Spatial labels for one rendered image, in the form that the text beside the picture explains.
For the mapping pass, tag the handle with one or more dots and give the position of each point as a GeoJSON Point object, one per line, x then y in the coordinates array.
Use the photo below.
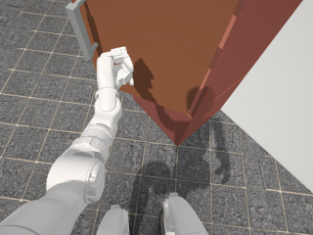
{"type": "Point", "coordinates": [79, 28]}

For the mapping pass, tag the left robot upper arm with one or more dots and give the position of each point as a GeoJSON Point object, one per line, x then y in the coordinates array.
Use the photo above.
{"type": "Point", "coordinates": [73, 183]}

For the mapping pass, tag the left robot thigh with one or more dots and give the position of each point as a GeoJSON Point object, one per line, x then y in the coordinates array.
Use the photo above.
{"type": "Point", "coordinates": [115, 222]}

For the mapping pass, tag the left robot hand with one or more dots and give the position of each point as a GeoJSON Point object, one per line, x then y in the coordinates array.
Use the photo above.
{"type": "Point", "coordinates": [113, 76]}

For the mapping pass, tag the cupboard door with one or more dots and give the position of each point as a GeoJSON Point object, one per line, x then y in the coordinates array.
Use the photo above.
{"type": "Point", "coordinates": [171, 43]}

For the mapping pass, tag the robot left forearm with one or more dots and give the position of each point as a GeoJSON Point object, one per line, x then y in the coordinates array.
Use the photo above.
{"type": "Point", "coordinates": [99, 133]}

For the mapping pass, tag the right robot shin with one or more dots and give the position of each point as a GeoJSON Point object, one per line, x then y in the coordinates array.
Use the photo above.
{"type": "Point", "coordinates": [169, 229]}

